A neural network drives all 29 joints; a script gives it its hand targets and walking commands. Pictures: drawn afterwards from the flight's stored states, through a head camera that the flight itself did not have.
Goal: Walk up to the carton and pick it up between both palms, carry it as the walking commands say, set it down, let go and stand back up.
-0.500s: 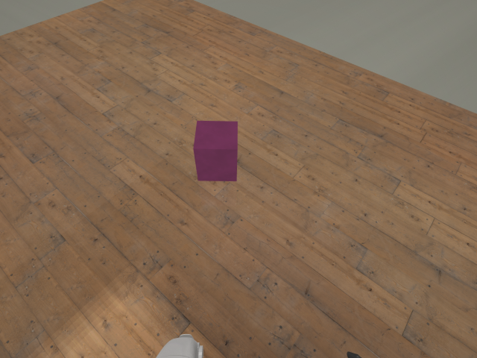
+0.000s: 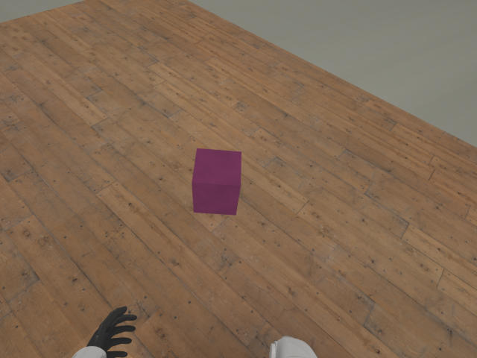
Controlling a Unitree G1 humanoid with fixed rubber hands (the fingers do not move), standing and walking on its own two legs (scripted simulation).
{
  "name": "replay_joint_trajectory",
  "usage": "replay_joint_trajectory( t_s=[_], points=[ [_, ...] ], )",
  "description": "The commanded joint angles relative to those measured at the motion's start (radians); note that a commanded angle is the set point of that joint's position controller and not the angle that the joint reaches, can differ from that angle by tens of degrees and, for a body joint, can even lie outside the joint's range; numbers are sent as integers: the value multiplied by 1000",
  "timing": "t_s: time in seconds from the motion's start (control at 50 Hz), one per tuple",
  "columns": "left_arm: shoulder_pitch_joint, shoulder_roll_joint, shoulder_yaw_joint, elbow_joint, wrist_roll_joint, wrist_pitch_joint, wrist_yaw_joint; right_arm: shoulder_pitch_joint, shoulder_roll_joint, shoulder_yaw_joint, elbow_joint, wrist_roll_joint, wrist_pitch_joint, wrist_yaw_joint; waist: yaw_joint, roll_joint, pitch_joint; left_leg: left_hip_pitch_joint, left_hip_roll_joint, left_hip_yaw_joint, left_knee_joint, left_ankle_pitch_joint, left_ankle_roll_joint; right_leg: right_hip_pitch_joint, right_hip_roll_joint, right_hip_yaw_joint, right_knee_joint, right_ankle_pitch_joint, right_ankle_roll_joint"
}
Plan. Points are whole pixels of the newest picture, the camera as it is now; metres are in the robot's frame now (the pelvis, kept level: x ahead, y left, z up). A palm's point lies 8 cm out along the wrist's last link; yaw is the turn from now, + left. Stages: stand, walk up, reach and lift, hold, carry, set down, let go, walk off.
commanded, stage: walk up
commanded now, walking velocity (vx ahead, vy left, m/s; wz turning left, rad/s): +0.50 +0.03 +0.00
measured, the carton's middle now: (217, 182) +0.91 +0.06 -0.65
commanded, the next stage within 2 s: none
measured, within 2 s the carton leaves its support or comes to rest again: neither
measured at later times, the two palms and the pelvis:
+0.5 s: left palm (111, 339) +0.16 +0.22 -0.13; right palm (346, 269) +0.32 -0.25 -0.14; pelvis +0.22 -0.01 +0.00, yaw +0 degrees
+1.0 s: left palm (138, 204) +0.45 +0.24 -0.13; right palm (342, 261) +0.33 -0.24 -0.13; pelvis +0.32 +0.00 +0.00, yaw -2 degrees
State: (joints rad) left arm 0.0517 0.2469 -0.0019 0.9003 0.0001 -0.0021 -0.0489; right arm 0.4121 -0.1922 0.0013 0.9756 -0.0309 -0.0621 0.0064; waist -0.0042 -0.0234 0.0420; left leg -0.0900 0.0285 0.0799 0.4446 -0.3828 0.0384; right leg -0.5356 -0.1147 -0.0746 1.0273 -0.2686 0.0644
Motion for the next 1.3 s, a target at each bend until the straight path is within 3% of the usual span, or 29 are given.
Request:
replay_joint_trajectory(
  t_s=[0.0,0.04,0.06,0.08,0.1,0.12,0.14,0.16,0.22,0.34,0.44,0.48,0.5,0.52,0.54,0.56,0.64,0.7,0.72,0.82,0.9,0.96,0.98,1.0,1.02,1.04,1.06,1.12,1.28],
  points=[
    [-169,12,28,-101,10,-33,2,139,-173,-67,37,-7,-9,-21,-121,216,-7,296,210,-179,-121,755,111,-150,46,-61,-342,-54,-21],
    [-71,14,26,-67,6,-54,13,114,-203,-80,43,-1,-2,-21,-75,223,-80,248,184,-105,12,1025,83,45,90,-116,-484,-67,-41],
    [92,41,36,-21,4,-66,21,89,-216,-89,28,9,-5,-23,-4,205,-180,180,154,-83,172,1071,63,266,92,-122,-567,19,-53],
    [329,119,56,40,17,-83,38,50,-205,-91,14,29,-11,-18,102,142,-342,-26,104,-50,379,823,29,620,-45,-22,-599,242,-86],
    [511,279,114,104,14,-90,60,65,-139,-69,-45,35,-13,-4,147,-143,-439,-415,-30,-54,643,19,-18,973,-382,395,-596,610,-148],
    [607,352,128,147,11,-69,76,30,-134,-66,-68,30,-8,0,170,-238,-486,-588,-54,-81,805,-230,-26,1113,-496,571,-596,724,-218],
    [591,290,116,168,14,-61,79,-61,-145,-80,-61,23,1,4,175,-124,-390,-594,8,-123,862,-164,-24,977,-462,512,-598,664,-237],
    [501,227,112,163,31,-64,77,-97,-136,-77,-58,13,-3,8,144,-90,-294,-602,17,-122,895,-102,-21,844,-417,428,-586,679,-238],
    [347,128,88,104,37,-72,66,-170,-90,-62,-78,-1,16,24,94,-105,-58,-603,75,-98,784,21,-29,585,-327,239,-707,516,-194],
    [368,114,75,109,29,-76,61,-236,-57,-45,-50,1,45,41,75,-143,17,-502,73,-34,428,114,-65,502,-268,70,-746,592,-161],
    [274,172,94,80,21,-49,69,-217,-68,-38,-11,5,35,45,3,-169,-15,-237,47,39,84,239,-73,404,-251,-4,-699,378,-106],
    [313,141,80,89,18,-36,70,-71,-127,-58,52,-5,22,26,-47,-1,-153,30,20,43,-9,296,-47,353,-167,-51,-409,325,-68],
    [330,106,84,64,6,-40,66,46,-244,-88,64,-9,11,17,-89,219,-276,245,240,-235,-56,614,21,196,-54,-99,-132,22,-29],
    [342,51,78,36,12,-31,69,99,-301,-106,75,-2,10,-2,-87,323,-320,336,344,-422,-53,900,65,13,33,-19,20,-384,-21],
    [289,38,80,26,21,-16,72,113,-278,-99,94,9,12,-10,-79,252,-243,263,370,-411,-54,923,96,-26,9,15,88,-424,-29],
    [243,38,73,16,11,-12,71,50,-219,-84,87,9,8,-17,-87,214,-187,175,325,-366,-64,827,109,-31,-5,26,106,-330,-36],
    [230,50,70,45,12,0,46,-24,-154,-59,52,2,-14,-24,-38,173,-160,82,271,-334,-133,742,59,10,-5,32,99,-188,-15],
    [192,56,69,37,12,16,43,-23,-184,-66,49,0,-15,-25,-36,226,-117,3,261,-307,-192,593,79,36,-12,16,69,-130,-19],
    [159,59,69,32,13,18,41,-29,-187,-69,34,-3,-13,-23,-45,179,-107,9,262,-314,-206,548,82,19,-3,8,52,-124,-21],
    [41,59,58,-3,12,20,36,2,-195,-68,17,-11,-3,-24,-74,191,-88,39,237,-310,-223,423,99,23,11,-10,-97,-132,-15],
    [4,25,35,-13,-1,-8,44,1,-198,-67,16,-14,8,-25,-81,238,-110,86,228,-263,-157,518,123,75,35,-33,-340,-204,-11],
    [79,17,24,22,-4,-33,54,-19,-203,-69,13,-2,21,-21,-47,229,-158,47,196,-229,-70,605,89,248,67,-71,-573,-61,-7],
    [196,26,26,58,-7,-41,65,-40,-184,-66,11,0,31,-14,11,218,-206,-39,140,-157,0,515,46,425,12,-68,-678,95,-4],
    [327,157,70,97,7,-39,88,-64,-154,-65,-23,7,40,-5,60,70,-256,-240,32,-71,167,316,-16,649,-147,74,-691,158,-31],
    [446,301,110,134,16,-30,108,-115,-108,-54,-73,-6,42,5,126,-186,-264,-583,-86,-13,415,-161,-71,840,-458,406,-699,402,-125],
    [502,303,104,166,13,-19,122,-176,-115,-68,-96,-15,66,7,140,-114,-230,-624,-9,-74,562,-227,-82,764,-530,434,-691,416,-198],
    [466,260,96,181,26,-14,117,-195,-135,-71,-78,-16,75,15,123,-72,-168,-624,30,-98,634,-177,-88,675,-483,360,-697,375,-218],
    [299,171,91,109,32,-20,103,-177,-119,-61,-61,-10,87,44,43,-112,-36,-601,76,-106,664,-30,-80,483,-354,172,-777,142,-157],
    [346,163,84,117,37,-35,87,-259,-50,-23,-55,-6,81,44,71,-154,2,-476,51,-16,285,16,-93,459,-296,90,-781,184,-166]
  ],
)
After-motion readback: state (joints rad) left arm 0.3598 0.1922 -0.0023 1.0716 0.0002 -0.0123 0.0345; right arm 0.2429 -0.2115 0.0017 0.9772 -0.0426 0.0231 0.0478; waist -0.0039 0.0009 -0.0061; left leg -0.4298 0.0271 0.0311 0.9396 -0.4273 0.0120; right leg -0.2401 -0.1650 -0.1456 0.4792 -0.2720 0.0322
